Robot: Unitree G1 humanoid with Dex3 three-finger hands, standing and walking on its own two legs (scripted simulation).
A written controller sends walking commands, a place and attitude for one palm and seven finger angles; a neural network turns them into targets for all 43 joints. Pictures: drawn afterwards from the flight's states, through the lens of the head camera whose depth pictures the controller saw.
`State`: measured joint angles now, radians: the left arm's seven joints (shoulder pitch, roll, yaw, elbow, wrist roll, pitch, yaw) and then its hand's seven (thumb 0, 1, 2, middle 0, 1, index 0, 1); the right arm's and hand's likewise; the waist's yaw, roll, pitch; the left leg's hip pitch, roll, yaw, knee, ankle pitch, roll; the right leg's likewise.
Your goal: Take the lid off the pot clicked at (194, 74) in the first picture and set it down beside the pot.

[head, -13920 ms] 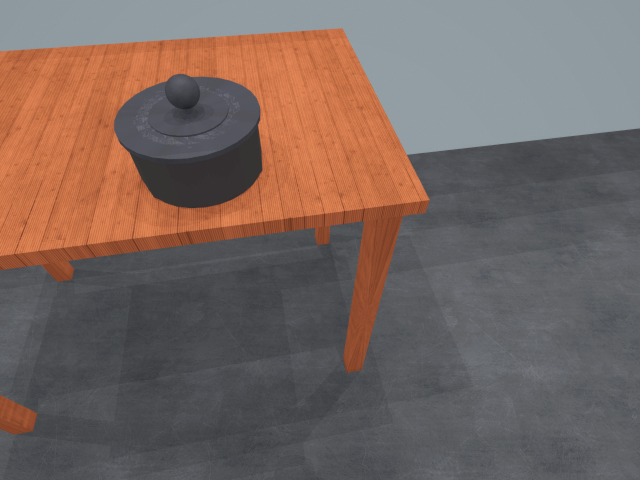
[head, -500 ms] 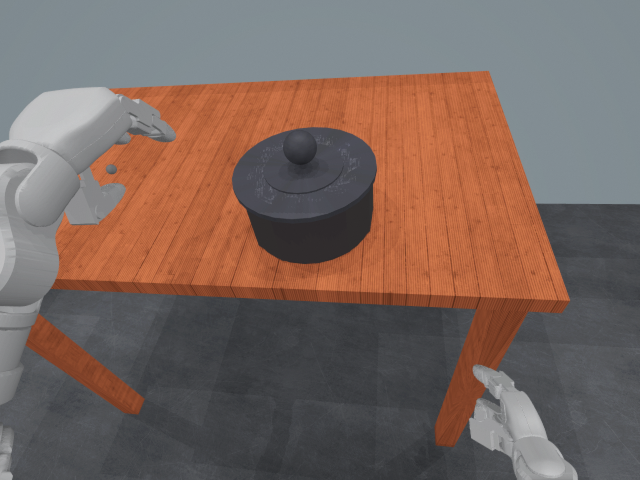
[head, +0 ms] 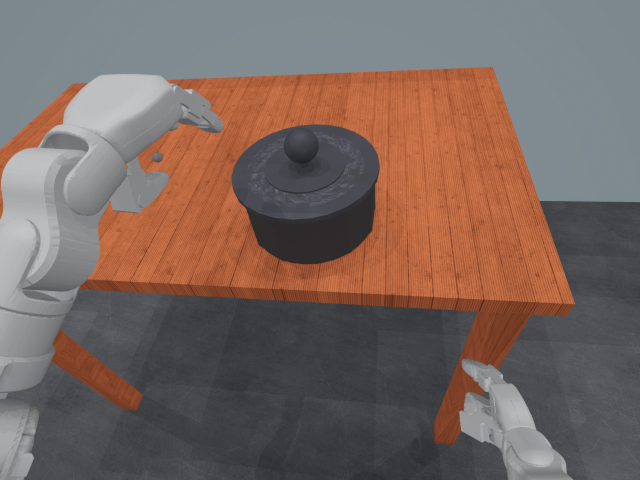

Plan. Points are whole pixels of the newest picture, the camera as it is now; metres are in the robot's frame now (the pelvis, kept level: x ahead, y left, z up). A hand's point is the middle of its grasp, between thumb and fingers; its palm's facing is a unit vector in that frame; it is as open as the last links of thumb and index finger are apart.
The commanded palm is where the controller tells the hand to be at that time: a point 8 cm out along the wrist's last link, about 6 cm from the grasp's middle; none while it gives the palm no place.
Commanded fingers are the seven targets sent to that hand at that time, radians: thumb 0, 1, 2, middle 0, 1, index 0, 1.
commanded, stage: move the open hand above the knob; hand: left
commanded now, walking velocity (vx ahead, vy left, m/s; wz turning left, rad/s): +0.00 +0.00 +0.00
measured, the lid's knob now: (301, 145) +0.49 +0.09 +0.17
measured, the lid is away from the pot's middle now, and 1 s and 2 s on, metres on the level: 0.00 0.00 0.00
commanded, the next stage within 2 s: none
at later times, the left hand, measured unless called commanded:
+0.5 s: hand (214, 144) +0.39 +0.16 +0.24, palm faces +0.00 -0.09 -1.00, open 9.9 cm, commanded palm +0.36 +0.17 +0.32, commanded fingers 0.00 -0.40 1.74 -0.89 -0.08 -0.89 -0.08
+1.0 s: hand (266, 87) +0.45 +0.11 +0.27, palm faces +0.02 -0.06 -1.00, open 9.8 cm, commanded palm +0.41 +0.12 +0.32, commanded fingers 0.00 -0.40 1.74 -0.89 -0.08 -0.89 -0.08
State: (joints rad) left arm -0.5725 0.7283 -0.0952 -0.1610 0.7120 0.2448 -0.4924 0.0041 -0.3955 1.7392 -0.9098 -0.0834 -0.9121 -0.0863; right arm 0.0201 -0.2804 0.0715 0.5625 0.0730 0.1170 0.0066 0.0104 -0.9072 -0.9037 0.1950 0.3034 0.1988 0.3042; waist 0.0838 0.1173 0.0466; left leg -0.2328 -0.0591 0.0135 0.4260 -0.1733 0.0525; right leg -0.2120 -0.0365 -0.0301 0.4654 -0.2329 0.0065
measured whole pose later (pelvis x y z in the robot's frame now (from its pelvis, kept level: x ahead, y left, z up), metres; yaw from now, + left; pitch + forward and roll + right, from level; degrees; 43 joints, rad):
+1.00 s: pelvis +0.02 -0.02 +0.00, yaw -1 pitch +2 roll +1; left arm -0.96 0.54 -0.26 0.26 0.78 0.36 -0.44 0.00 -0.39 1.74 -0.91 -0.08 -0.91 -0.09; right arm 0.04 -0.28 0.06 0.60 0.08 0.16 0.02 0.01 -0.91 -0.90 0.19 0.30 0.20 0.30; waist 0.02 0.11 0.00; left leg -0.24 -0.05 0.02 0.40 -0.19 0.03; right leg -0.25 -0.02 -0.02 0.48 -0.27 -0.01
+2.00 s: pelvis +0.03 -0.01 +0.00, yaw -1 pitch +3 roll +1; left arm -1.05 0.45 -0.31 0.39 0.80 0.42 -0.43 0.00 -0.39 1.74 -0.91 -0.08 -0.91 -0.09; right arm 0.05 -0.28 0.05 0.61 0.09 0.19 0.04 0.01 -0.91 -0.90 0.19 0.30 0.20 0.30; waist 0.02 0.10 -0.03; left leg -0.25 -0.06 0.02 0.39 -0.19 0.04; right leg -0.25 -0.03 -0.02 0.47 -0.27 0.00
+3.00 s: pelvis +0.02 -0.02 +0.00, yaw +0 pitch +2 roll +1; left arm -1.00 0.48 -0.32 0.34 0.80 0.45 -0.46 0.00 -0.39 1.74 -0.90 -0.08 -0.91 -0.09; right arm 0.05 -0.29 0.05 0.61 0.10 0.20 0.04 0.01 -0.91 -0.90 0.19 0.30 0.20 0.30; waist 0.02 0.10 -0.03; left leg -0.26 -0.05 0.01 0.41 -0.19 0.04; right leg -0.25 -0.03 -0.03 0.48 -0.27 -0.01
